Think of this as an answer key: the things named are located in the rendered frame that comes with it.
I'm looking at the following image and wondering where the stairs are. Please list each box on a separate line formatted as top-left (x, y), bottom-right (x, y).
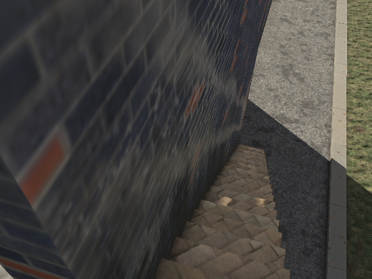
top-left (154, 144), bottom-right (290, 279)

